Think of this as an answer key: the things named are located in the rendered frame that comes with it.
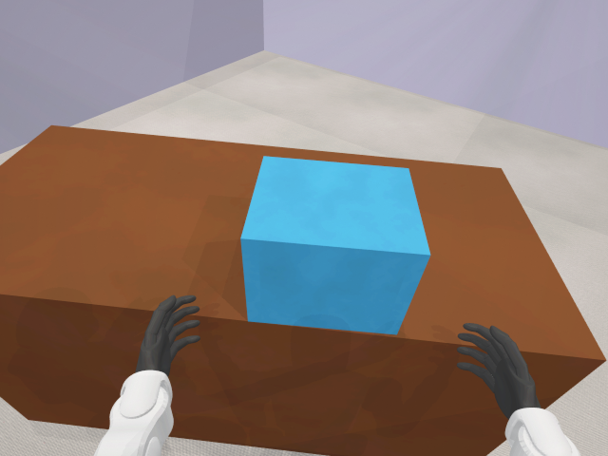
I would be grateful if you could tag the right robot forearm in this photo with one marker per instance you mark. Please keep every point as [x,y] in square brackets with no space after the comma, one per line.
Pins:
[537,432]

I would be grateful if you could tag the pedestal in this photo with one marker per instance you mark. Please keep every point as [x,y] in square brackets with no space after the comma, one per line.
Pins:
[98,227]

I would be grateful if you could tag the robot right hand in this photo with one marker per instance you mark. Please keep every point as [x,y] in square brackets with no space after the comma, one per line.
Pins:
[506,372]

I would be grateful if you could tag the carton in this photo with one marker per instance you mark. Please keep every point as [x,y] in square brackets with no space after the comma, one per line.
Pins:
[332,245]

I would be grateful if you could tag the robot left hand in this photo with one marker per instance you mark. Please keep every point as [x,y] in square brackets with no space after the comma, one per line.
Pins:
[159,347]

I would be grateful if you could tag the left robot forearm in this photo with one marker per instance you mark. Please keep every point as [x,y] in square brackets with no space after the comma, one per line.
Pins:
[141,419]

